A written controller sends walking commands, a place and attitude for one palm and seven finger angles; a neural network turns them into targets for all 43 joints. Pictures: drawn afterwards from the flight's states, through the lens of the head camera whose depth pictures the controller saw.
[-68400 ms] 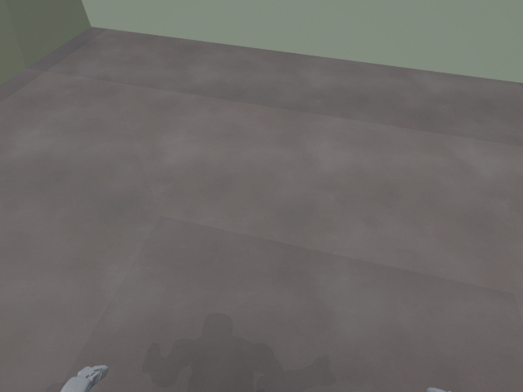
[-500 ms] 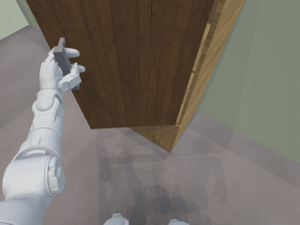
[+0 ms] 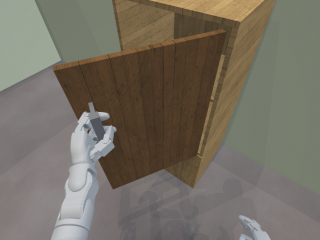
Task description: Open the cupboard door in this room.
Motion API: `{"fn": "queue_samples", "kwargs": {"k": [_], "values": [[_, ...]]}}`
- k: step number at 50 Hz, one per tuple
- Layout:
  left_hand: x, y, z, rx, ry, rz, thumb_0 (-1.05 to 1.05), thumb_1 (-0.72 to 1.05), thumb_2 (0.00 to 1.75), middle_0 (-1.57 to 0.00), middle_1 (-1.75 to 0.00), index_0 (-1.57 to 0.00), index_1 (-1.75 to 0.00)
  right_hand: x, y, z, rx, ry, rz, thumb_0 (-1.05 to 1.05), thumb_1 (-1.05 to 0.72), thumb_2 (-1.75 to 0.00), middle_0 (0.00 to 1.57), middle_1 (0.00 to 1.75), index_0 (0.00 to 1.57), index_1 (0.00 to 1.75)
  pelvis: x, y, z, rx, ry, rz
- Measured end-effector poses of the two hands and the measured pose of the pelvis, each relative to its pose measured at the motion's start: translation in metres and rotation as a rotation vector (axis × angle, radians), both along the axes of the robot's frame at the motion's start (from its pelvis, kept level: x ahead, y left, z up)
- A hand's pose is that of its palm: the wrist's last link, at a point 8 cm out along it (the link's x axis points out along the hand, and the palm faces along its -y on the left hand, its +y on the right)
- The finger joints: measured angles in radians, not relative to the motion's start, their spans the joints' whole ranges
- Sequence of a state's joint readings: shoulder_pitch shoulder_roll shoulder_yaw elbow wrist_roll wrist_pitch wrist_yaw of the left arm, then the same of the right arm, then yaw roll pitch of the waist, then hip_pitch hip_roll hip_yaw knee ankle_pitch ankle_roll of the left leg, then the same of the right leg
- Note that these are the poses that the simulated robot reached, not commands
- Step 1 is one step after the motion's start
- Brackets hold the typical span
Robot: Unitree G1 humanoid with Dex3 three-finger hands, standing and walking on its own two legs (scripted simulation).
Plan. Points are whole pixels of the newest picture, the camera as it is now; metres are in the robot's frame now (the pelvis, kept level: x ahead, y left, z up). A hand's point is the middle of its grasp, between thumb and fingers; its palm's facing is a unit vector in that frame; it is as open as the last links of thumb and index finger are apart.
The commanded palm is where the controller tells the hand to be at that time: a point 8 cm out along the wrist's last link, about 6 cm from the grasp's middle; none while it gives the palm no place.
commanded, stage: pull the door open along its arc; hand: left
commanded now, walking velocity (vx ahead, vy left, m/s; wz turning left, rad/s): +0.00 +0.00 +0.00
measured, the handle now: (99, 128) +0.37 +0.17 +0.09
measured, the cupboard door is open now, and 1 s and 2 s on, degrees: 60 75 78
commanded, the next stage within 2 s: open thumb and fingers to let go in 0.36 s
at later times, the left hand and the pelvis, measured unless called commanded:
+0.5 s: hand (136, 170) +0.25 +0.06 +0.10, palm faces +0.45 -0.89 -0.02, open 5.9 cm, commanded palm +0.20 +0.11 +0.09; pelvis -0.01 -0.04 +0.00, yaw +5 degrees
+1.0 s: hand (131, 168) +0.26 +0.08 +0.10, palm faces +0.44 -0.90 +0.02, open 12.8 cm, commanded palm +0.21 +0.11 +0.09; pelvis -0.01 -0.03 +0.00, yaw +4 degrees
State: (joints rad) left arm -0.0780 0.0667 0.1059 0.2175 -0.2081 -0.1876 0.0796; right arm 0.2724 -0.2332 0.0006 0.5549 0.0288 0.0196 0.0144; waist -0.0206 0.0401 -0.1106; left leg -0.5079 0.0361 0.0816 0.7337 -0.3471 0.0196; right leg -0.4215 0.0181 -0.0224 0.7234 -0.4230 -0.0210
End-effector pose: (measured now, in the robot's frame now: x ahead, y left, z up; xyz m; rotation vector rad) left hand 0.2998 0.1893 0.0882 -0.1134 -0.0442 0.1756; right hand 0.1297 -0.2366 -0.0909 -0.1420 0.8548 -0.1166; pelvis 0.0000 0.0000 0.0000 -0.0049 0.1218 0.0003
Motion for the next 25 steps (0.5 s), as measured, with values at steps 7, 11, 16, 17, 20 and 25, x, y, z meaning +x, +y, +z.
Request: {"fn": "queue_samples", "kwargs": {"k": [7, 11, 16, 17, 20, 25], "values": [[-0.053, -0.037, 0.006, 0.057, 0.063, 0.112, 0.02, 0.66, 0.71, -0.39, -1.34, -0.39, -1.35, 0.053, 0.019, 0.025, 0.038, -0.153, 0.095, 0.01, -0.9, -0.9, 0.2, 0.3, 0.2, 0.3, -0.002, -0.01, 0.003, 0.01, -0.05, 0.011], [-0.073, -0.058, 0.008, 0.047, 0.093, 0.157, 0.02, 0.65, 0.7, -0.38, -1.31, -0.4, -1.35, 0.066, 0.023, 0.033, 0.048, -0.182, 0.125, 0.01, -0.9, -0.9, 0.2, 0.3, 0.21, 0.3, -0.002, -0.018, 0.004, 0.013, -0.08, 0.024], [-0.087, -0.075, 0.009, 0.046, 0.105, 0.227, 0.02, 0.65, 0.71, -0.37, -1.3, -0.4, -1.35, 0.066, 0.016, 0.029, 0.036, -0.156, 0.15, 0.01, -0.9, -0.9, 0.2, 0.3, 0.21, 0.3, -0.002, -0.029, 0.003, 0.015, -0.103, 0.041], [-0.089, -0.077, 0.009, 0.055, 0.105, 0.239, 0.02, 0.65, 0.72, -0.37, -1.3, -0.4, -1.35, 0.065, 0.014, 0.027, 0.032, -0.146, 0.153, 0.01, -0.9, -0.9, 0.2, 0.3, 0.21, 0.3, -0.002, -0.032, 0.003, 0.016, -0.106, 0.045], [-0.09, -0.082, 0.01, 0.091, 0.104, 0.268, 0.02, 0.66, 0.74, -0.37, -1.3, -0.38, -1.34, 0.059, 0.005, 0.02, 0.02, -0.113, 0.158, 0.01, -0.9, -0.9, 0.2, 0.3, 0.21, 0.3, -0.003, -0.037, 0.002, 0.018, -0.11, 0.058], [-0.089, -0.087, 0.01, 0.109, 0.099, 0.295, 0.02, 0.69, 0.78, -0.36, -1.31, -0.37, -1.34, 0.049, -0.009, 0.006, 0.006, -0.066, 0.157, 0.01, -0.9, -0.9, 0.2, 0.3, 0.21, 0.3, -0.005, -0.044, 0.001, 0.022, -0.11, 0.078]]}}
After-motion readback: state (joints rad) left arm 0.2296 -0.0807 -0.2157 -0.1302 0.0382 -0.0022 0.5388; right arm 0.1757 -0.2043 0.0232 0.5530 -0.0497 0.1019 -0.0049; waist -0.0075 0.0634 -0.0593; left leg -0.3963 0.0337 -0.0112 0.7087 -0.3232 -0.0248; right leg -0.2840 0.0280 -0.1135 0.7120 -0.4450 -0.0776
